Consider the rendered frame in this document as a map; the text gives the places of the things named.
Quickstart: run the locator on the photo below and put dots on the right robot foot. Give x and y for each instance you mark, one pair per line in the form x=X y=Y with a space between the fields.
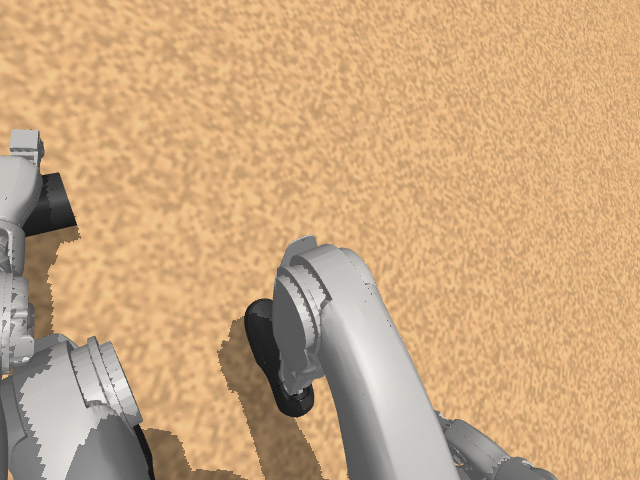
x=259 y=331

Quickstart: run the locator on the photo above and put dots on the right robot arm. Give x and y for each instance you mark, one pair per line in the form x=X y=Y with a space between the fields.
x=518 y=468

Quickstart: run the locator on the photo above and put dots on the bottle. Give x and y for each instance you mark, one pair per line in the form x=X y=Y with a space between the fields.
x=53 y=210

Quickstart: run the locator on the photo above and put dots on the right robot hand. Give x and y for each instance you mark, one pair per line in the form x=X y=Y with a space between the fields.
x=480 y=455

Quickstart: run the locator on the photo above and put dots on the left robot foot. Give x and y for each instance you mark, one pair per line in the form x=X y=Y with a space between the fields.
x=145 y=449

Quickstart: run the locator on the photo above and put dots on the left robot arm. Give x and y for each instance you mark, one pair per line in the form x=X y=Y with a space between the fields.
x=16 y=318

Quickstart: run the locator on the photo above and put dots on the left robot hand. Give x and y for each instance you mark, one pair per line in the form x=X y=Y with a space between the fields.
x=20 y=177

